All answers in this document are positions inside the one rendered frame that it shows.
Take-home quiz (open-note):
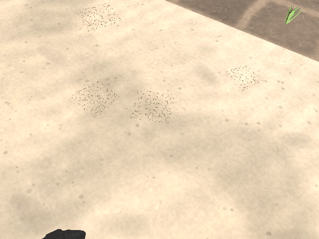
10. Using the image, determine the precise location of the robot left hand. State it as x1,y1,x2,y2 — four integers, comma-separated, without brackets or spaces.
42,229,86,239

